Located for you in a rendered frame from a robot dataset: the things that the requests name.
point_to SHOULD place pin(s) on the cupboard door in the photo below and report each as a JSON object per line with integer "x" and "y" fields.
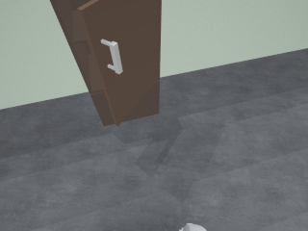
{"x": 133, "y": 24}

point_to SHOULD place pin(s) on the handle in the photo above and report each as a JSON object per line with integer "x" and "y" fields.
{"x": 117, "y": 67}

